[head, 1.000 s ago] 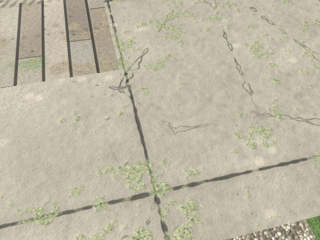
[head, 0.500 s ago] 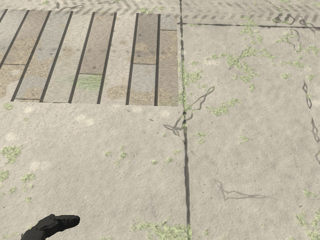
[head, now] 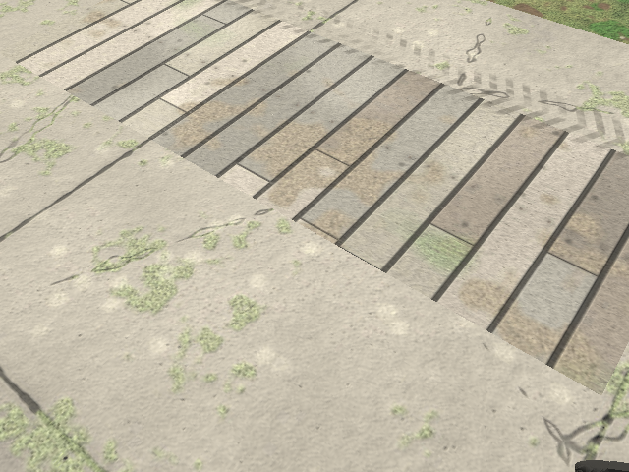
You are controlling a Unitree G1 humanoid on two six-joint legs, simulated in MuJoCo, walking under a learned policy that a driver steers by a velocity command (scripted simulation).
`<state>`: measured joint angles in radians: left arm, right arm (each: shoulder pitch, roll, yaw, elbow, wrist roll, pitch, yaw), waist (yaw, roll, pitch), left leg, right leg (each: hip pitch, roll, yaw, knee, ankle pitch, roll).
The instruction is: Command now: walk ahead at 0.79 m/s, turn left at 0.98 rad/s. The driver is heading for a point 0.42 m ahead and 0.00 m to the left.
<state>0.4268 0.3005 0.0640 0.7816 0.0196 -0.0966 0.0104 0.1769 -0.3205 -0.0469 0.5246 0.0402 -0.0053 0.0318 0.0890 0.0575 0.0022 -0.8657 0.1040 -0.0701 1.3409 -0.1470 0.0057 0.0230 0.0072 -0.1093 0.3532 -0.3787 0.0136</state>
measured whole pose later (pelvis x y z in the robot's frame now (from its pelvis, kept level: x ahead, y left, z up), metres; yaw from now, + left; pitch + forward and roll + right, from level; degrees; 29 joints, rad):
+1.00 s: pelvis +0.35 +0.01 +0.00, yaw +22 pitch +0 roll +0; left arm 0.18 0.22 0.01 0.70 0.01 -0.02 0.02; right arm 0.22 -0.22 -0.03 0.87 -0.01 0.03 -0.02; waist -0.01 -0.01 0.03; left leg -0.22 -0.03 -0.09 0.57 -0.34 -0.01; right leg -0.31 0.00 0.00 0.58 -0.26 -0.01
